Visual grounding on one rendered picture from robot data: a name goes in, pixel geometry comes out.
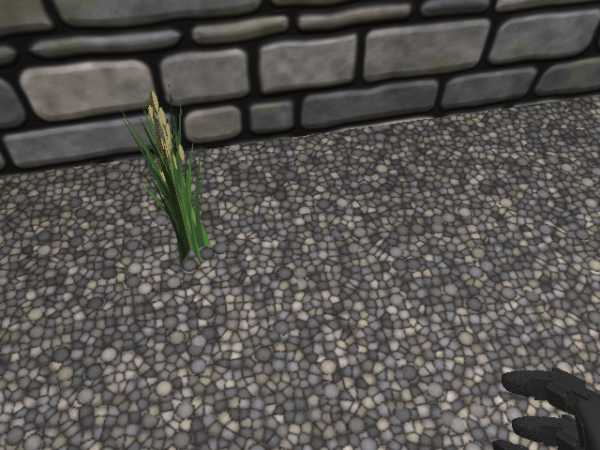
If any right robot hand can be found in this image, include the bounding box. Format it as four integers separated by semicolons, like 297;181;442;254
492;367;600;450

